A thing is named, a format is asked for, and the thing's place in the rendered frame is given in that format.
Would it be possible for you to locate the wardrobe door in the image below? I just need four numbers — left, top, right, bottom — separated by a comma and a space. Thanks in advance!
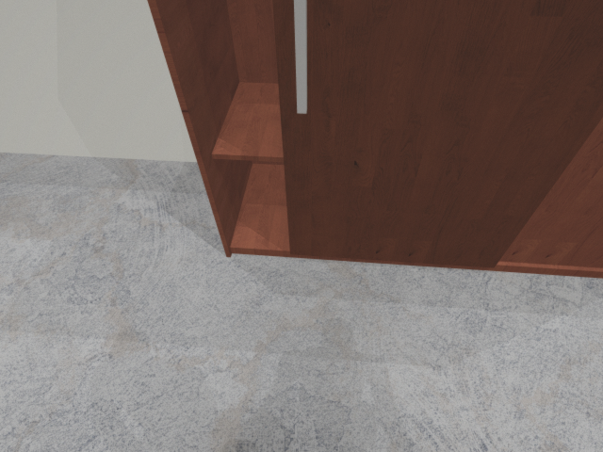
499, 118, 603, 267
272, 0, 603, 268

